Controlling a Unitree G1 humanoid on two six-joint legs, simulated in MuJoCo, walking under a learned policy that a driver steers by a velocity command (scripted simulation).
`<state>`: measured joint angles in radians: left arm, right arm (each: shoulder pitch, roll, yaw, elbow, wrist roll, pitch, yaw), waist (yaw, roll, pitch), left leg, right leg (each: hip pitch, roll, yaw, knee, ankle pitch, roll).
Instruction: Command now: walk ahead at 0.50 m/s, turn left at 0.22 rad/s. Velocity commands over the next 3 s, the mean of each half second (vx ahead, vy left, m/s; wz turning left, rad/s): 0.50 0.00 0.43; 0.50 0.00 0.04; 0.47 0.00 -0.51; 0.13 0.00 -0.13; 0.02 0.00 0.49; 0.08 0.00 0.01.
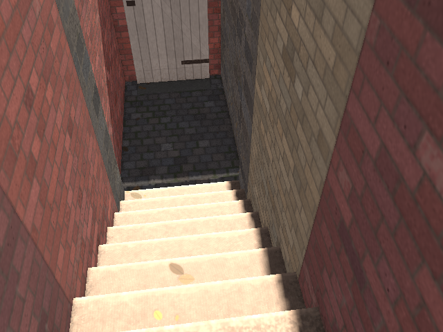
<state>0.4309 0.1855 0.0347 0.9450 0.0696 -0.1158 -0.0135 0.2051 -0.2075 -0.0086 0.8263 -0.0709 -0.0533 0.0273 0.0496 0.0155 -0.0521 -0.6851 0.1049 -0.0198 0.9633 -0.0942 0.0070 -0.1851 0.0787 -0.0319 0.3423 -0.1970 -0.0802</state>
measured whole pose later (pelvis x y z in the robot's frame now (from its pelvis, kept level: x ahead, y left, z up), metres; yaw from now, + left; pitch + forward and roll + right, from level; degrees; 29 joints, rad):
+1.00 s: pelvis +0.39 +0.13 -0.27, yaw +15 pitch +4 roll -2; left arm 0.62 0.10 -0.04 1.03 0.07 -0.13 0.01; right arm 0.14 -0.21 0.06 0.81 -0.13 -0.03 0.11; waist 0.18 0.02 -0.07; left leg -0.74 0.11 -0.07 0.69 0.42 0.00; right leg -0.44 0.13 0.06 1.11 -0.73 -0.10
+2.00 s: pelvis +0.79 +0.19 -0.56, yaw -4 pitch +0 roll +0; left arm 0.26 0.27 0.06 0.98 0.08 -0.07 -0.07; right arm 0.41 -0.19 -0.01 1.00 -0.02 -0.08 0.09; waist -0.11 -0.06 0.03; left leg -0.69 0.13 -0.05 1.59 -0.57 -0.11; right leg -0.27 -0.01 -0.21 0.48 -0.22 -0.10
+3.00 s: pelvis +0.85 +0.29 -0.58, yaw +9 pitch +3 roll +0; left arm 0.34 0.24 0.03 0.91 0.05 -0.09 -0.01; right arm 0.22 -0.26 -0.04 0.89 -0.04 -0.09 0.02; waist -0.02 0.03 -0.06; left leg -0.33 0.00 0.08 0.70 -0.44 0.14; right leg -0.45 -0.01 -0.04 0.88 -0.42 -0.04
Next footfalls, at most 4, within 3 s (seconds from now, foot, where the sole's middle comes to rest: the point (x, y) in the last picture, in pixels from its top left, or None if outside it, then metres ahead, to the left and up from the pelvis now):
0.22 left None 0.10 0.14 -0.78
0.62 right None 0.38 0.02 -0.96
1.12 left None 0.55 0.32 -1.15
1.82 right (214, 311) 0.85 0.11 -1.33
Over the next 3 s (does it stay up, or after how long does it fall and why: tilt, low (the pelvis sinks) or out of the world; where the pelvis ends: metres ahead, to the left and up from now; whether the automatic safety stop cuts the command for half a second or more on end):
stays up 0.85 0.29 -0.58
